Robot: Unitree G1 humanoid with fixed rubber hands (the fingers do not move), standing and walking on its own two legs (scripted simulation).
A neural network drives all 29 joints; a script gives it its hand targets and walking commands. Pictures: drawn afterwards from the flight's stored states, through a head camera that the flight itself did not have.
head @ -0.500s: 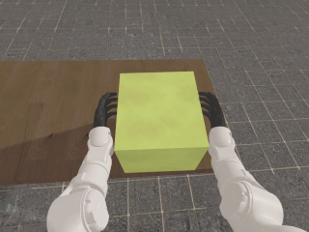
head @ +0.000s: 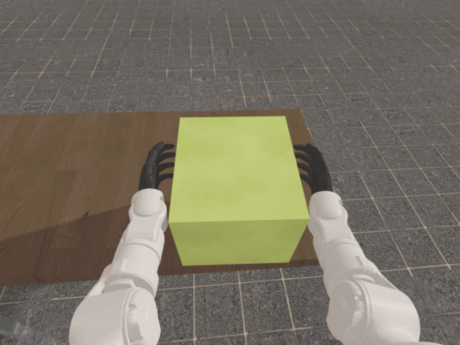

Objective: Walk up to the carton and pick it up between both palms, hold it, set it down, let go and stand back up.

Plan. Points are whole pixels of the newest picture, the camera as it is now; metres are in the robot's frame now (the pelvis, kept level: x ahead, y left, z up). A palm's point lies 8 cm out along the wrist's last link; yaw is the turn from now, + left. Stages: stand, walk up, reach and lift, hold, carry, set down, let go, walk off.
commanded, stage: reach and lift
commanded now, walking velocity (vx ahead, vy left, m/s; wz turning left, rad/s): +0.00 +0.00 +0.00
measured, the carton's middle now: (234, 190) +0.43 -0.02 +0.01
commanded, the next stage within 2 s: none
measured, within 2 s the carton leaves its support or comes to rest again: neither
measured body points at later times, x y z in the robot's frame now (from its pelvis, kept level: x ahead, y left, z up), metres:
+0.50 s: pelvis +0.01 +0.00 +0.00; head -0.01 +0.01 +0.45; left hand +0.40 +0.17 +0.11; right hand +0.40 -0.14 +0.10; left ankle +0.02 +0.12 -0.75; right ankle -0.02 -0.07 -0.75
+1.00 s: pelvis -0.01 +0.02 +0.00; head -0.04 +0.04 +0.45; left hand +0.37 +0.18 +0.14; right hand +0.36 -0.13 +0.13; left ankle +0.02 +0.12 -0.75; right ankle -0.02 -0.07 -0.75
